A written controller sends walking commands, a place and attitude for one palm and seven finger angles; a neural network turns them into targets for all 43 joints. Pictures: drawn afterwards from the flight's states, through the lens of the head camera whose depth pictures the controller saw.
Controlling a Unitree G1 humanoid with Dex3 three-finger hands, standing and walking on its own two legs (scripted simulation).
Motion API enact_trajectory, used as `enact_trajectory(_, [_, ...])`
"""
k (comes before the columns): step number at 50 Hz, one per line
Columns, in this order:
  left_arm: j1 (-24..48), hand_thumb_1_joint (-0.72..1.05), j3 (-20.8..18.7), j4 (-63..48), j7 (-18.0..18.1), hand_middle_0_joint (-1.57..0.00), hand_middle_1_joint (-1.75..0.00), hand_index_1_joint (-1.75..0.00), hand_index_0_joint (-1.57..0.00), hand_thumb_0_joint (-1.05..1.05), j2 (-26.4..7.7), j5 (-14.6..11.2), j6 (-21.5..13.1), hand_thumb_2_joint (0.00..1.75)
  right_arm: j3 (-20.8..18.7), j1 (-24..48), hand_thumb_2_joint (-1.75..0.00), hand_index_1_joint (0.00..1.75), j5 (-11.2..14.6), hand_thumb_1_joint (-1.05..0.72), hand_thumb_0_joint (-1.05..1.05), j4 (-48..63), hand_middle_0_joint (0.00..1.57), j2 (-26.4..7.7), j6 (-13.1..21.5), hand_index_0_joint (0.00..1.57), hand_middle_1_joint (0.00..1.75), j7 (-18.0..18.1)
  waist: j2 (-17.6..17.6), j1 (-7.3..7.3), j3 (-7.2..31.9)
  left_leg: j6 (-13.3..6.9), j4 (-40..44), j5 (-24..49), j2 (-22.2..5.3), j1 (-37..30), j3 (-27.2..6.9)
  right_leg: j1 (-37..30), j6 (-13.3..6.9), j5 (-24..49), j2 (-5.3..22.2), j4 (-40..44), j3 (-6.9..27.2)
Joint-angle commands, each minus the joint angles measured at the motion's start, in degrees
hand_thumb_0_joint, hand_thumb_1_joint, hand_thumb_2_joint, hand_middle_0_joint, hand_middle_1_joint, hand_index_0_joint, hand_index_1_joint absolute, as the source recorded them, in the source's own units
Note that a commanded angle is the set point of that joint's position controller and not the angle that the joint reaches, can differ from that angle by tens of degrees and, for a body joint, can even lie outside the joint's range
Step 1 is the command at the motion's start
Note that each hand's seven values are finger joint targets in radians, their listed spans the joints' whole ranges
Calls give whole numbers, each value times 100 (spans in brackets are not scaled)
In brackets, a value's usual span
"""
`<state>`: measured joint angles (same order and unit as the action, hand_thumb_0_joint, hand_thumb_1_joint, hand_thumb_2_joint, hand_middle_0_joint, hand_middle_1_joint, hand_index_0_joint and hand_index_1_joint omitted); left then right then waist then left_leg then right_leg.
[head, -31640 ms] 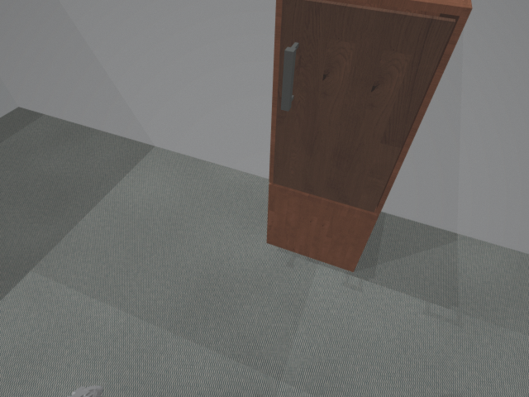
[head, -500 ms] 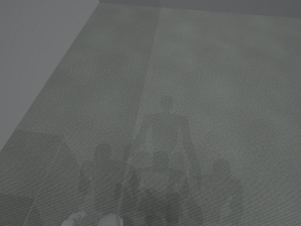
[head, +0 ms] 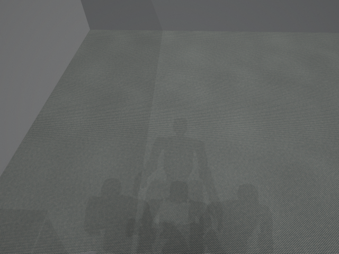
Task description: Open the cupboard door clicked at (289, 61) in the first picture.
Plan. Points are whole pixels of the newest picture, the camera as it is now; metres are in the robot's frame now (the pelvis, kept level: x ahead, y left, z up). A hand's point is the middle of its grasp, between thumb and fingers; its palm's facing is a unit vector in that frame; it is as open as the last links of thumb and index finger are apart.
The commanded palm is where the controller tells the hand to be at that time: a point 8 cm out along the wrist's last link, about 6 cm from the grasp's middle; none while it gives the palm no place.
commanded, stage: turn to face it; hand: left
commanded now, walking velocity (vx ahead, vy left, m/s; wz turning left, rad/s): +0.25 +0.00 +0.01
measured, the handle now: out of the picture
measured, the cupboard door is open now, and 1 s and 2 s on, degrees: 46 46 46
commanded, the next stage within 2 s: none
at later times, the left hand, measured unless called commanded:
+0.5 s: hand (112, 211) +0.25 +0.19 -0.15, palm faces +0.20 -0.96 -0.20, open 7.4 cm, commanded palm none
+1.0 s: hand (115, 236) +0.19 +0.17 -0.17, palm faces +0.50 -0.83 -0.26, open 7.4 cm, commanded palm none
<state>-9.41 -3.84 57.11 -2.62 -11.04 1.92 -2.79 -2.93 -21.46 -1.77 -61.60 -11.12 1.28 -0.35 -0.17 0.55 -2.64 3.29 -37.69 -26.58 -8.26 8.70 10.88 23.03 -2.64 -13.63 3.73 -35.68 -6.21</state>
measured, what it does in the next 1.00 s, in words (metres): walks ahead, turning left: left foot, then right foot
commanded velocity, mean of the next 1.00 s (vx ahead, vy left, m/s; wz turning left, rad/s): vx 0.01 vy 0.00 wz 0.56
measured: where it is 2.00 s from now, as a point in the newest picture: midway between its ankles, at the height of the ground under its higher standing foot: (191, 230)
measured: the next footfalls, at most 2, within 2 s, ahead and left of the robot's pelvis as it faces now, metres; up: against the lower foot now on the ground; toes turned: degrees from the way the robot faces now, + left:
left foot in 0.28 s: +0.25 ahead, +0.12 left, +0.00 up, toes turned +11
right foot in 0.60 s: +0.29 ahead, -0.16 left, +0.00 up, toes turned +11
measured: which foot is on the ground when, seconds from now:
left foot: up 0.00-0.26, down 0.28-0.58, up 0.60-0.90, down 0.92-1.00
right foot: down 0.00-0.28, up 0.30-0.58, down 0.60-0.92, up 0.94-1.00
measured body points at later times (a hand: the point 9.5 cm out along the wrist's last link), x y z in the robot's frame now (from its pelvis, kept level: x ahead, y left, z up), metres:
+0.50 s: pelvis +0.19 -0.01 +0.01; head +0.23 +0.00 +0.46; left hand +0.24 +0.24 -0.14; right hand +0.29 -0.24 -0.14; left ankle +0.21 +0.11 -0.72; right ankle +0.18 -0.15 -0.68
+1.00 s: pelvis +0.26 -0.04 +0.00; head +0.30 +0.00 +0.45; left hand +0.17 +0.22 -0.15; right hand +0.50 -0.21 -0.12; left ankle +0.22 +0.06 -0.72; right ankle +0.27 -0.17 -0.67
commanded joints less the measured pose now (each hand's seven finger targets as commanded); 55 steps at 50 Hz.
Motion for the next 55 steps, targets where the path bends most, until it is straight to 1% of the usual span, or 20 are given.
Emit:
enact_trajectory(1, [-1584, 90, -279, 287, 276, -20, -30, -30, -20, 0, -1173, -101, -33, 90, -98, 1101, -90, 30, 93, -90, 0, 762, 20, -442, 179, 20, 30, 2, 1466, -699, 121, -167, -3297, -201, 95, 3528, -830, -2541, -1112, -1025, 1922, 2440, 3400])
enact_trajectory(4, [-879, 90, -80, 144, 350, -20, -30, -30, -20, 0, -528, -58, -124, 90, -25, 736, -90, 30, 46, -90, 0, 465, 20, -170, 108, 20, 30, 21, 744, -130, 240, -76, -2110, 240, -132, 2428, -849, -1613, -837, 1591, 1505, 2116, 1529])
enact_trajectory(8, [-869, 90, -67, 315, 337, -20, -30, -30, -20, 0, -582, -75, -201, 90, 85, 484, -90, 30, 91, -90, 0, 297, 20, 214, 62, 20, 30, -29, 506, -19, 403, -93, -309, 946, 340, 1707, -391, -2005, -565, 3399, 1141, 1654, 400])
enact_trajectory(12, [-673, 90, -22, 286, 390, -20, -30, -30, -20, 0, -621, -157, -110, 90, 51, -94, -90, 30, 58, -90, 0, 128, 20, -220, 107, 20, 30, 0, 250, 325, 622, -319, 991, 3083, 537, 238, -414, -1748, 34, 3334, 866, 343, -282])
enact_trajectory(13, [-752, 90, -2, 177, 397, -20, -30, -30, -20, 0, -523, -175, -57, 90, -56, -468, -90, 30, 13, -90, 0, 119, 20, -666, 112, 20, 30, 34, -667, 421, 927, -712, 944, 4703, -177, -597, -1387, -960, 326, 1899, 431, -703, -440])
enact_trajectory(14, [-928, 90, 32, 49, 418, -20, -30, -30, -20, 0, -294, -238, -4, 90, -163, -737, -90, 30, -8, -90, 0, 133, 20, -1130, 74, 20, 30, 98, -1782, 479, 1124, -1533, 1158, 6340, -1387, -1102, -2860, -5, 530, -1819, -171, -2085, -420])
enact_trajectory(15, [-570, 90, 43, -133, 447, -20, -30, -30, -20, 0, -406, -177, 68, 90, -160, -657, -90, 30, 9, -90, 0, 165, 20, -1201, 3, 20, 30, 177, -1431, 515, 950, -1758, 1390, 5892, -1545, -708, -3247, 193, 499, -2661, -241, -2834, 223])
enact_trajectory(19, [-50, 90, -48, -274, 348, -20, -30, -30, -20, 0, -318, -143, 221, 90, -149, 317, -90, 30, -5, -90, 0, 538, 20, -914, -25, 20, 30, 243, -831, 141, 500, -1396, 1605, 4489, -963, 232, -2718, 566, 637, -1604, 53, -2688, 611])
enact_trajectory(27, [-537, 90, -149, -492, 354, -20, -30, -30, -20, 0, -444, -121, 279, 90, -354, 1197, -90, 30, 33, -90, 0, 1052, 20, -1158, -254, 20, 30, 126, -662, -223, 633, -857, 1320, 1961, -168, 1500, -2430, -1437, 619, -155, -303, 530, 202])
enact_trajectory(28, [-745, 90, -224, -529, 393, -20, -30, -30, -20, 0, -807, -60, 231, 90, -343, 1311, -90, 30, 80, -90, 0, 1162, 20, -937, -277, 20, 30, 79, 114, -358, 617, -522, 756, 1001, 313, 2195, -2034, -2044, 462, -387, 358, 1450, 868])
enact_trajectory(29, [-802, 90, -342, -583, 435, -20, -30, -30, -20, 0, -1397, 9, 211, 90, -292, 1375, -90, 30, 91, -90, 0, 1331, 20, -541, -289, 20, 30, 30, 1791, -451, 448, -85, -687, -382, 1089, 2959, -1020, -2146, -119, -620, 1947, 2228, 2516])
enact_trajectory(30, [-657, 90, -294, -701, 418, -20, -30, -30, -20, 0, -1527, -35, 248, 90, -323, 1492, -90, 30, 51, -90, 0, 1401, 20, -715, -299, 20, 30, -15, 1658, -481, 380, -116, -2130, -908, 905, 2689, -1060, -1388, -600, -537, 2574, 2410, 2678])
enact_trajectory(33, [12, 90, -162, -879, 473, -20, -30, -30, -20, 0, -936, -48, 227, 90, -304, 1381, -90, 30, 64, -90, 0, 1232, 20, -570, -402, 20, 30, -62, 1243, -32, 209, -1, -3209, -89, 478, 2680, -1066, -1214, -439, 1264, 1799, 1785, 1255])
enact_trajectory(35, [-163, 90, -129, -837, 454, -20, -30, -30, -20, 0, -895, -36, 166, 90, -212, 1472, -90, 30, 82, -90, 0, 1253, 20, -427, -396, 20, 30, -95, 1162, -64, 210, 71, -2380, -85, 518, 2513, -798, -1627, -309, 2912, 1578, 1403, 505])
enact_trajectory(42, [-545, 90, -230, -734, 419, -20, -30, -30, -20, 0, -1351, -54, 140, 90, -115, 1525, -90, 30, 111, -90, 0, 1428, 20, -499, -318, 20, 30, -137, 1151, -114, 664, -100, 120, 566, 856, 1403, -170, -2306, -116, 4443, 1634, 424, -117])
enact_trajectory(44, [-401, 90, -229, -826, 379, -20, -30, -30, -20, 0, -1358, -125, 149, 90, -211, 923, -90, 30, 59, -90, 0, 1320, 20, -841, -278, 20, 30, -121, 696, 260, 1022, -272, 1103, 1983, 755, -76, -236, -1496, 251, 3781, 1520, -650, -435])
enact_trajectory(46, [-84, 90, -47, -1282, 342, -20, -30, -30, -20, 0, -770, -162, 216, 90, -472, 155, -90, 30, 44, -90, 0, 1223, 20, -1951, -258, 20, 30, -48, -1898, 660, 1401, -1860, 1367, 6044, -1857, -1519, -3424, 1098, 828, -2574, 311, -3106, -211])
enact_trajectory(47, [192, 90, -69, -1353, 406, -20, -30, -30, -20, 0, -917, -88, 326, 90, -469, 85, -90, 30, 62, -90, 0, 1137, 20, -1916, -275, 20, 30, -2, -937, 656, 1325, -1926, 1363, 4971, -1856, -1231, -3243, 1277, 769, -2455, 347, -3480, 418])
enact_trajectory(51, [10, 90, -116, -1022, 320, -20, -30, -30, -20, 0, -778, -104, 429, 90, -332, 1271, -90, 30, 27, -90, 0, 1400, 20, -1441, -233, 20, 30, 95, -1060, 70, 462, -1229, 1635, 3142, -701, 271, -2226, 810, 781, -1298, 256, -2820, 544])
enact_trajectory(55, [-146, 90, -106, -980, 286, -20, -30, -30, -20, 0, -696, -103, 430, 90, -382, 1412, -90, 30, 6, -90, 0, 1418, 20, -1472, -277, 20, 30, 54, -1042, 29, 485, -1119, 1665, 2156, -424, 710, -2241, 2, 727, -1188, -61, -1383, 292])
